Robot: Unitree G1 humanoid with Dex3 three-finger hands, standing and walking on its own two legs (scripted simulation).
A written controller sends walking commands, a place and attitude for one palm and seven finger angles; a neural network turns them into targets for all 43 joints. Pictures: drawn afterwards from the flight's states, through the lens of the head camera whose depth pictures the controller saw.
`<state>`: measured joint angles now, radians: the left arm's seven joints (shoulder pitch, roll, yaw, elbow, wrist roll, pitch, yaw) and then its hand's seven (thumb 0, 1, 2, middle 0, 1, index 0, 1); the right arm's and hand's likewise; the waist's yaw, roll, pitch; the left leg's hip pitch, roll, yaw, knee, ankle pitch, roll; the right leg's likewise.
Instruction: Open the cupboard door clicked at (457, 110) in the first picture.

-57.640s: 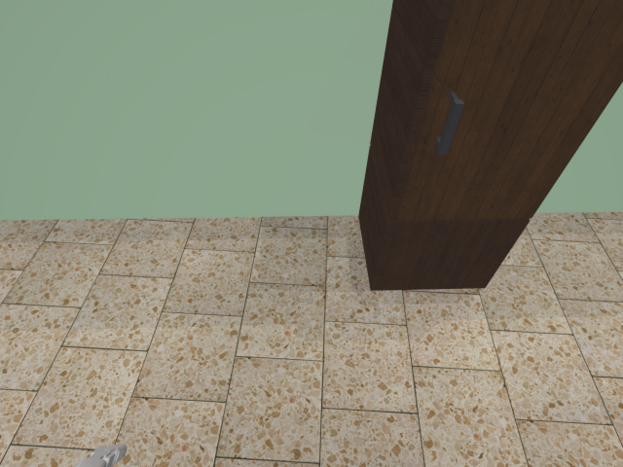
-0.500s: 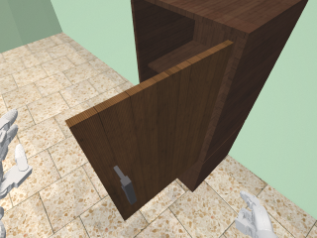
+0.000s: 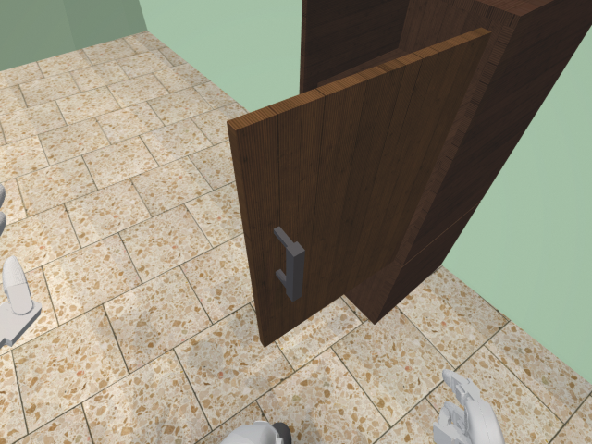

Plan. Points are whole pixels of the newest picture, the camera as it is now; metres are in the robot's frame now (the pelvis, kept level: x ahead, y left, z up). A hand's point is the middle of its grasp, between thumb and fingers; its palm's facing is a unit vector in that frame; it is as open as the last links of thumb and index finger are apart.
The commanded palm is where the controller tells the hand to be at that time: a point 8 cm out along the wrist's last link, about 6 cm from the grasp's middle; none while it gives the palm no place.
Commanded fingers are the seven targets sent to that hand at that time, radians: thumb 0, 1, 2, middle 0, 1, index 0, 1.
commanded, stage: step back with the hand held close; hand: left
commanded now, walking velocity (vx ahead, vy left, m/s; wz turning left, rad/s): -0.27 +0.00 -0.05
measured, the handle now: (287, 265) +0.36 +0.05 +0.01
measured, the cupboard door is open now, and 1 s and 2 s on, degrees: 85 85 85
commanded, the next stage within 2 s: stop stepping back and stand still in 0.20 s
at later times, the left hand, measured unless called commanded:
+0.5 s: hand out of the picture +0.06 +0.29 +0.18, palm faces +0.35 -0.82 -0.46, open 7.4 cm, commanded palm +0.02 +0.34 +0.19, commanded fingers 0.00 0.90 0.90 -0.20 -0.30 -0.20 -0.30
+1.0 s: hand out of the picture -0.05 +0.35 +0.21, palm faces +0.33 -0.75 -0.57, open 7.4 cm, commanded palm -0.10 +0.39 +0.19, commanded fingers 0.00 0.90 0.90 -0.20 -0.30 -0.20 -0.30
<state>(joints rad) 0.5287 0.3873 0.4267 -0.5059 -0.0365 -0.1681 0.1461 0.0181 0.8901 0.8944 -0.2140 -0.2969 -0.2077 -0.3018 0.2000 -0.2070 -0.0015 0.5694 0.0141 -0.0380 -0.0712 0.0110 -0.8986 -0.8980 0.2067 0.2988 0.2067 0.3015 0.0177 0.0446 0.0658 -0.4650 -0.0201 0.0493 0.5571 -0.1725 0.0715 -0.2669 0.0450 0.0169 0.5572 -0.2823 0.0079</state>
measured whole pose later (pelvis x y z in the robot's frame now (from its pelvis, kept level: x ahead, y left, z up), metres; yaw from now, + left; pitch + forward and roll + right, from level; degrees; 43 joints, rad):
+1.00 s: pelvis -0.26 +0.10 +0.02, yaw -4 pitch -2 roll -2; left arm 0.62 0.55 0.45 -0.58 -0.02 -0.14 0.15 0.02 0.88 0.89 -0.22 -0.30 -0.21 -0.30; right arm 0.29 -0.17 -0.02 0.63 -0.01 -0.10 -0.08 0.01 -0.90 -0.90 0.21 0.30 0.21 0.30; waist -0.01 0.01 -0.01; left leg -0.37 0.03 0.16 0.36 -0.24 -0.02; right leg -0.17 0.08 -0.19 0.61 -0.53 -0.07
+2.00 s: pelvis -0.23 +0.10 +0.01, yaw -5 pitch -1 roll +0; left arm 0.56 0.40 0.42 -0.44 -0.04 -0.20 0.18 0.02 0.89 0.89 -0.22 -0.30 -0.21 -0.30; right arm 0.17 -0.23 -0.02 0.61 0.02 -0.07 -0.07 0.01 -0.90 -0.90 0.20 0.30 0.20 0.30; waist 0.01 0.00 0.04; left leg -0.20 0.03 0.07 0.49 -0.27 -0.01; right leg -0.19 0.05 -0.12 0.47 -0.27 -0.08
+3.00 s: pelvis -0.24 +0.14 +0.02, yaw -5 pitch -1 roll +0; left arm 0.31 0.14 0.00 1.15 0.01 0.01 0.04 0.01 0.91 0.89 -0.20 -0.29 -0.19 -0.30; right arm 0.31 -0.11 0.03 1.14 -0.02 0.01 -0.03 0.00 -0.90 -0.90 0.20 0.30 0.20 0.30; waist 0.00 0.03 0.04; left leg -0.18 -0.02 0.08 0.40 -0.21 0.05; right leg -0.17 0.01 -0.11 0.41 -0.21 -0.05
